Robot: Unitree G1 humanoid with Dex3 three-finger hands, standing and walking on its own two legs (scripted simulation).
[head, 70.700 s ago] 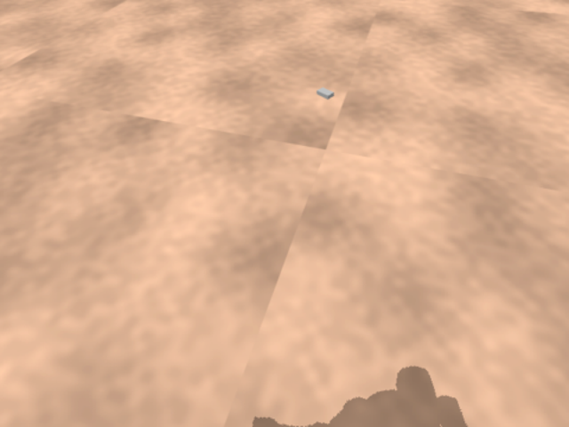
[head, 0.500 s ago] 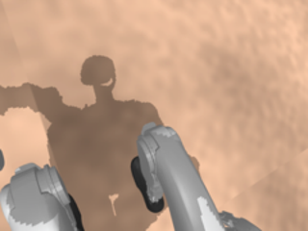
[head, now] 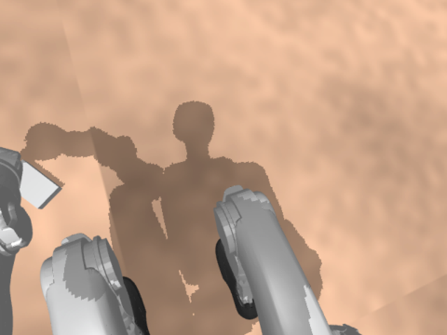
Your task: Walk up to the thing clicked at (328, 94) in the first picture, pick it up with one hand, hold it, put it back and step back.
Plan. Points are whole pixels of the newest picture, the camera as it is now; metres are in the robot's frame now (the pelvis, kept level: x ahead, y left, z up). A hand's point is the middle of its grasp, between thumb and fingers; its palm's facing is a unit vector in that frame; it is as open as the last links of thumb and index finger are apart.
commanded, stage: lift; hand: left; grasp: from above
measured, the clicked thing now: (32, 184) +0.47 +0.31 -0.34
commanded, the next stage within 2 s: go down in 0.20 s
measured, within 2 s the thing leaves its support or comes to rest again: neither
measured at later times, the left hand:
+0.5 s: hand out of the picture +0.41 +0.31 +0.01, palm faces -0.12 -0.38 -0.92, open 5.9 cm
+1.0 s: hand out of the picture +0.42 +0.32 +0.07, palm faces -0.09 -0.39 -0.91, open 9.4 cm
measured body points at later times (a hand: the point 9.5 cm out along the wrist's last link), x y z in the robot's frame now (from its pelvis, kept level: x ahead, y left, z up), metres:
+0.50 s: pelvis +0.00 -0.01 +0.09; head +0.18 +0.01 +0.51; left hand +0.42 +0.32 +0.06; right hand +0.09 -0.28 -0.04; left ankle +0.08 +0.14 -0.32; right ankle +0.11 -0.13 -0.32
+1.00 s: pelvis +0.02 -0.01 +0.16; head +0.20 +0.02 +0.57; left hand +0.43 +0.33 +0.12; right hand +0.09 -0.27 +0.03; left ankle +0.08 +0.14 -0.32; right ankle +0.11 -0.13 -0.32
